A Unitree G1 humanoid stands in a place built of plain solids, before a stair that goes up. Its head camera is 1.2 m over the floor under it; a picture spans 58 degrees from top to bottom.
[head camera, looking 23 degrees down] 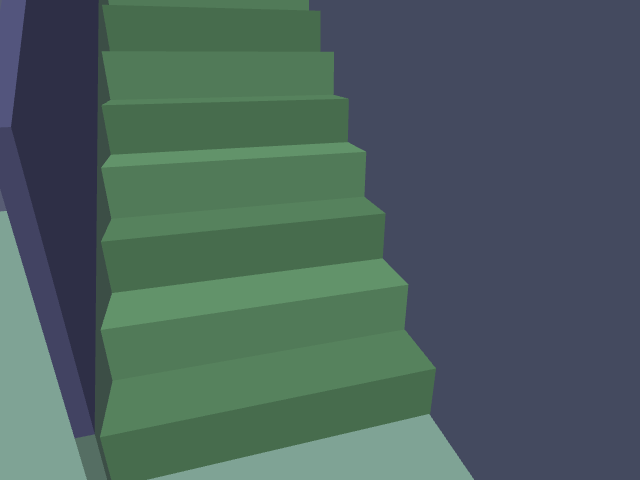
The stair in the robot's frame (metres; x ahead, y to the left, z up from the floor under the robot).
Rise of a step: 0.20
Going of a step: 0.24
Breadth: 1.07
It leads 16 degrees to the left of straight ahead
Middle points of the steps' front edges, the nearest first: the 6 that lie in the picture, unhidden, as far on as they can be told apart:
1.06 0.11 0.21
1.29 0.18 0.41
1.52 0.24 0.61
1.75 0.31 0.81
1.98 0.38 1.02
2.21 0.44 1.22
